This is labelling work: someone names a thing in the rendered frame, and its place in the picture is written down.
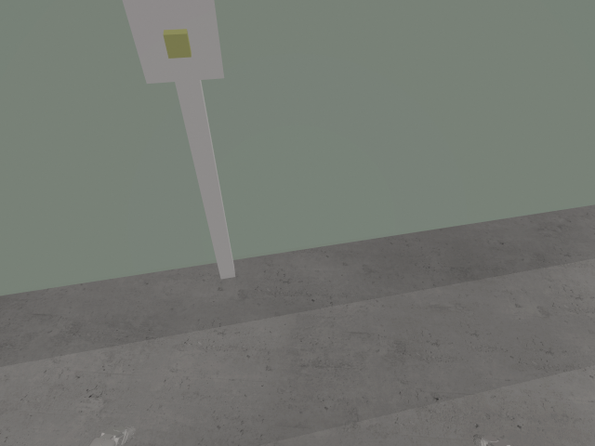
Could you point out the robot left hand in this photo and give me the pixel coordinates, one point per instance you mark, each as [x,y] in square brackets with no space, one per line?
[114,436]

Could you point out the panel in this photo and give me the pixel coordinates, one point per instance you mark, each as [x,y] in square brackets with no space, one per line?
[147,20]

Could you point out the button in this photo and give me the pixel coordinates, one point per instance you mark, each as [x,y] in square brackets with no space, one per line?
[177,44]

